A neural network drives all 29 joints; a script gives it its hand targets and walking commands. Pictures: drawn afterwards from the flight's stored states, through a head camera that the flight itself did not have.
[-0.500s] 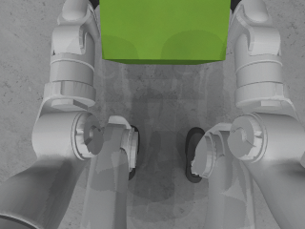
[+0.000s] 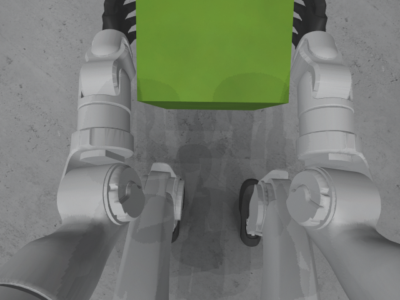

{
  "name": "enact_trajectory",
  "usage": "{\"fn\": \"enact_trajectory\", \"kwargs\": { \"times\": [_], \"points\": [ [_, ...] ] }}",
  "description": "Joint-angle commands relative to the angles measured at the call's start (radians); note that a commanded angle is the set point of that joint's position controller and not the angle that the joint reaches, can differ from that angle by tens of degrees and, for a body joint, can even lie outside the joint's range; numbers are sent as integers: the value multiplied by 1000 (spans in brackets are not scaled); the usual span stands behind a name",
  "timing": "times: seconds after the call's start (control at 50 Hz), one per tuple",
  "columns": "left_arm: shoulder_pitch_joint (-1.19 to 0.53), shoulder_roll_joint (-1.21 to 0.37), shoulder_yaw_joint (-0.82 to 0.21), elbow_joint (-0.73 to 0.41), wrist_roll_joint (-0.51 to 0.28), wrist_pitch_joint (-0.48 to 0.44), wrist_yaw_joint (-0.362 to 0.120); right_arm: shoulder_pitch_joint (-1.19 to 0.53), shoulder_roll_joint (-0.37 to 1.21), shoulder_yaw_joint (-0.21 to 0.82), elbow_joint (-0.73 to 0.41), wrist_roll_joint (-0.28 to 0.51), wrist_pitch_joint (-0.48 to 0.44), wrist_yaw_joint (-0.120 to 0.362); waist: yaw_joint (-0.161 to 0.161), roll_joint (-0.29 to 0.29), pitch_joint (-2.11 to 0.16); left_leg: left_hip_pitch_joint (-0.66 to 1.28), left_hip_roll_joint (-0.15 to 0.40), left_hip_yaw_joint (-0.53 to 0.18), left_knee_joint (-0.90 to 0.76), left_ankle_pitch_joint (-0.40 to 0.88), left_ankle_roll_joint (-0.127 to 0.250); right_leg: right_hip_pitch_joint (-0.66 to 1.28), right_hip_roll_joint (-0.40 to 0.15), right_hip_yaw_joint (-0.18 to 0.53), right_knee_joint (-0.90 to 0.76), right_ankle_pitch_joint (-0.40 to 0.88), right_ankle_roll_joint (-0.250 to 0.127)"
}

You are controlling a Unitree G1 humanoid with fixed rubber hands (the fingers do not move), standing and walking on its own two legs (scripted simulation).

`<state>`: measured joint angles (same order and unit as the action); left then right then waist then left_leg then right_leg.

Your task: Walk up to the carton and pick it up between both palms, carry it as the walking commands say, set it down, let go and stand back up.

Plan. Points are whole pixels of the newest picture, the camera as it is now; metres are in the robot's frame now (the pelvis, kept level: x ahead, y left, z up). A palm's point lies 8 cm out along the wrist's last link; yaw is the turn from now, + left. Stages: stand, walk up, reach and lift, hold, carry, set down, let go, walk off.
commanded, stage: reach and lift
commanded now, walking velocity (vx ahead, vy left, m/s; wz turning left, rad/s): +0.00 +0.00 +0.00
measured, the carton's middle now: (212, 52) +0.53 +0.03 -0.16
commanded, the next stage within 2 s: none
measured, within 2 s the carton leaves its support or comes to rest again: neither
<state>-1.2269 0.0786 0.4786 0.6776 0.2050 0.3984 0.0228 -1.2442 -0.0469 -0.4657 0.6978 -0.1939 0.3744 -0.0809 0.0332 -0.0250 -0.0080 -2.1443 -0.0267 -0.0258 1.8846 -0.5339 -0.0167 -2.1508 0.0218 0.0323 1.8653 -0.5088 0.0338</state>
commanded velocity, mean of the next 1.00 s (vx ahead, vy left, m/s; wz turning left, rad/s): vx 0.00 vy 0.00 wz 0.00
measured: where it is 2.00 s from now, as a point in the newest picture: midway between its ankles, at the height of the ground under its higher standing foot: (210, 222)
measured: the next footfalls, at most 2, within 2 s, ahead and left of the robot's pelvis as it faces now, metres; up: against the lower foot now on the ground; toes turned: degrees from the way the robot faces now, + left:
none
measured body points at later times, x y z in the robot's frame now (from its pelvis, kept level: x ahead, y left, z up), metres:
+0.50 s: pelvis +0.00 +0.00 +0.05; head +0.29 +0.01 +0.40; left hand +0.51 +0.18 -0.03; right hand +0.53 -0.12 -0.02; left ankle +0.10 +0.12 -0.42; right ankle +0.11 -0.13 -0.42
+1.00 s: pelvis +0.01 +0.00 +0.11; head +0.25 +0.00 +0.49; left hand +0.49 +0.17 +0.05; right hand +0.51 -0.13 +0.05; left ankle +0.10 +0.12 -0.42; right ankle +0.11 -0.13 -0.42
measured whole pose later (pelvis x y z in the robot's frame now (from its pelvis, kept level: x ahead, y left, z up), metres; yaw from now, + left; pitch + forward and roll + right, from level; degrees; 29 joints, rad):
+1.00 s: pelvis +0.01 +0.00 +0.11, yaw +0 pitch +41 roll +0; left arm -0.95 -0.04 0.53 0.59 0.28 0.43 -0.02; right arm -0.99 0.07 -0.49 0.62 -0.29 0.42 -0.03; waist 0.03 -0.02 -0.17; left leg -1.76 -0.02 -0.03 1.53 -0.48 -0.02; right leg -1.78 0.03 0.04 1.52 -0.45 0.02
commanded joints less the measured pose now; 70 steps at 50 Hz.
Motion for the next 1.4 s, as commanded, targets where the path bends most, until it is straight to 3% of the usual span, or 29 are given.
{"fn": "enact_trajectory", "kwargs": {
  "times": [0.0,0.52,1.38],
  "points": [
    [-629,-994,-491,18,-160,-6,-292,-621,995,480,35,141,-1,271,26,6,-1134,609,-119,101,-200,300,1,611,137,-112,-146,240,-22],
    [-514,-1080,-477,4,-116,25,-304,-483,1102,478,36,96,40,298,21,6,-1142,745,-130,100,-366,280,1,748,148,-103,-325,230,-17],
    [-210,-1169,-532,-42,-88,4,-321,-164,1203,529,16,49,25,332,8,10,-988,1071,-130,69,-710,330,1,1104,145,-59,-683,291,-22]
  ]
}}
